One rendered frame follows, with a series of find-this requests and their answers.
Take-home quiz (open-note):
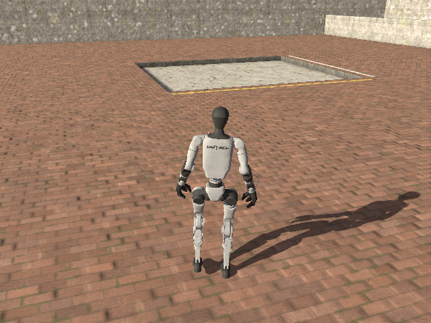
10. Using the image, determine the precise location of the left robot hand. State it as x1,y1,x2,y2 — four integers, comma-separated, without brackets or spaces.
176,184,191,199

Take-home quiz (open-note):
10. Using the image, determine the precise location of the robot right thigh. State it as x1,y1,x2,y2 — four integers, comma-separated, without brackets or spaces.
222,188,238,237

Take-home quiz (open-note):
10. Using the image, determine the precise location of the robot right upper arm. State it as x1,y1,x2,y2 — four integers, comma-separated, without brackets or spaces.
233,137,250,175

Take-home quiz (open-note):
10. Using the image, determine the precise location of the right robot forearm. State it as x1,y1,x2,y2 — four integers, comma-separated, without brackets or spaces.
242,165,256,193

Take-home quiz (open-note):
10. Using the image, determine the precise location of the right robot hand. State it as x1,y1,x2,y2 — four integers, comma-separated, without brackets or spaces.
242,191,257,208

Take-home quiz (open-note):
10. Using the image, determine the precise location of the robot left upper arm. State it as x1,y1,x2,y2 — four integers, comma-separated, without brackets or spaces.
184,135,205,171

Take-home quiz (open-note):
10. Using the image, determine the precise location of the left robot forearm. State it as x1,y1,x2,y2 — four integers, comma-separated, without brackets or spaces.
178,161,191,186

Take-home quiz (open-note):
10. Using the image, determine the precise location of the left robot foot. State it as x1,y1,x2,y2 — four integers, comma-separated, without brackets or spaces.
193,257,203,273

